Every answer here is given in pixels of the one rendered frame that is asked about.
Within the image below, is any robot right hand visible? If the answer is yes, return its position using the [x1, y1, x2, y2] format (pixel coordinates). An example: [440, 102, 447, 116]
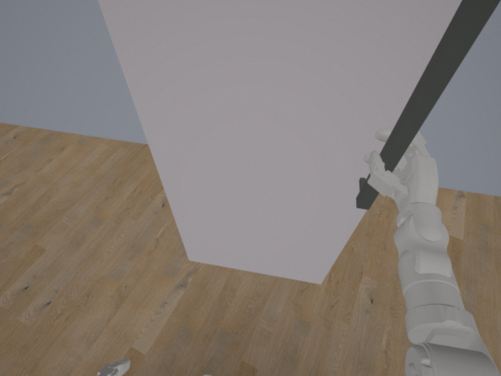
[363, 128, 438, 212]

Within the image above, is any robot right forearm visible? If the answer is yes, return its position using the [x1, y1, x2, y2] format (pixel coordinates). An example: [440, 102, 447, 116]
[394, 202, 501, 376]

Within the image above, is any robot left hand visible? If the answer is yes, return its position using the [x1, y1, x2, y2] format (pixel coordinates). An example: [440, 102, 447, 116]
[97, 359, 131, 376]

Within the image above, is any right robot upper arm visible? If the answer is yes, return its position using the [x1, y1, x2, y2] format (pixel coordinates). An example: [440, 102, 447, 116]
[405, 342, 499, 376]

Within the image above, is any fridge door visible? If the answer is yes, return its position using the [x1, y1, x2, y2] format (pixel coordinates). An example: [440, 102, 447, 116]
[98, 0, 462, 284]

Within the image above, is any handle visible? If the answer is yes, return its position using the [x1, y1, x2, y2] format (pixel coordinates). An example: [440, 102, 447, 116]
[356, 0, 500, 210]

